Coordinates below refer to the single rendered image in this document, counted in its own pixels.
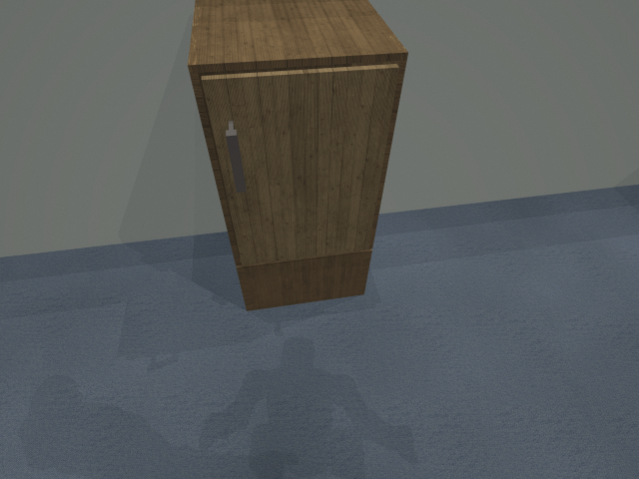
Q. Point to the handle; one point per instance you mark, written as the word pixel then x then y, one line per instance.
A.
pixel 235 156

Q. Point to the cupboard door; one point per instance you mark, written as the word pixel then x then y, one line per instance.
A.
pixel 312 145

